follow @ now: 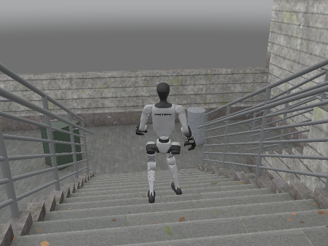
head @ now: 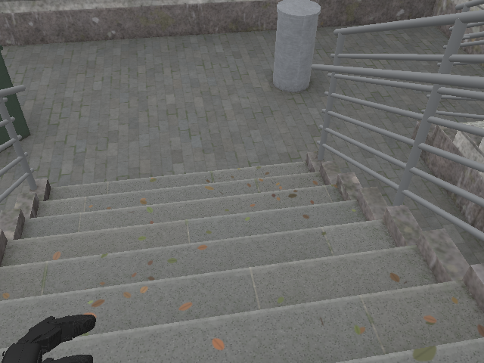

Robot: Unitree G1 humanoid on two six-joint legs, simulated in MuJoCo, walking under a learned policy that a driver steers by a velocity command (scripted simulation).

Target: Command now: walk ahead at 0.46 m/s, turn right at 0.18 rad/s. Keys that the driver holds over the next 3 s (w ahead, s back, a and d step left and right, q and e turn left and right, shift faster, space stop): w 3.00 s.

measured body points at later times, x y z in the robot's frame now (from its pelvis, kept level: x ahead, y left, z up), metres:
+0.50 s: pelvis +0.18 -0.03 -0.03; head +0.19 -0.04 +0.42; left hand +0.22 +0.21 -0.17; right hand +0.26 -0.30 -0.16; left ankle +0.19 +0.16 -0.66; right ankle +0.15 -0.11 -0.75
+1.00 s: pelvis +0.46 +0.07 -0.20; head +0.47 +0.09 +0.25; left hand +0.52 +0.32 -0.34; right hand +0.45 -0.17 -0.33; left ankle +0.48 +0.15 -0.92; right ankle +0.38 -0.09 -0.69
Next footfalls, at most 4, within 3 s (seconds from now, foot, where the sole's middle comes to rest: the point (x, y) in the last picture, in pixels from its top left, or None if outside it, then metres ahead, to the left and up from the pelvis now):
0.34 right None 0.19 -0.11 -0.79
0.84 left None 0.52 0.14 -0.95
1.46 right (251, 344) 0.86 -0.06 -1.12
2.00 left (190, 300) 1.16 0.18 -1.28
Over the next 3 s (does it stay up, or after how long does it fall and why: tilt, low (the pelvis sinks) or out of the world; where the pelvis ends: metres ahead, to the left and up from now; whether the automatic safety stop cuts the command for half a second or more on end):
stays up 1.57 0.04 -0.70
